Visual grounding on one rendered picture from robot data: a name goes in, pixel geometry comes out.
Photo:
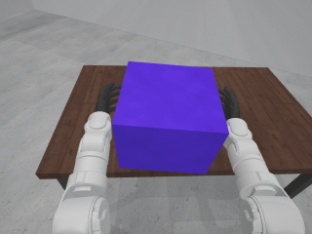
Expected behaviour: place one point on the robot left upper arm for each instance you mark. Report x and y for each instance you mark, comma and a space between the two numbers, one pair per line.
83, 215

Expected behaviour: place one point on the carton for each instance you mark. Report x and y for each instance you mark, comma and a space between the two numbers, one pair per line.
168, 118

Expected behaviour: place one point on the robot right upper arm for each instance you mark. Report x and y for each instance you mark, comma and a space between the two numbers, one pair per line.
270, 215

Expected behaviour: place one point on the table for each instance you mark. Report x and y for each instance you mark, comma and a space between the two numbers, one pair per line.
280, 126

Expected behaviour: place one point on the right robot forearm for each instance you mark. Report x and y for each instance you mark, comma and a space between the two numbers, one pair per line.
248, 165

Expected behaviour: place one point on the robot left hand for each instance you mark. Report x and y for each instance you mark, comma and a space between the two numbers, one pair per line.
104, 100

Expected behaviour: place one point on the left robot forearm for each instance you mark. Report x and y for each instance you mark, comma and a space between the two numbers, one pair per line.
89, 174

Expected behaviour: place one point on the robot right hand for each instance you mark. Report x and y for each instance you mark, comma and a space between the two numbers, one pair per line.
231, 105

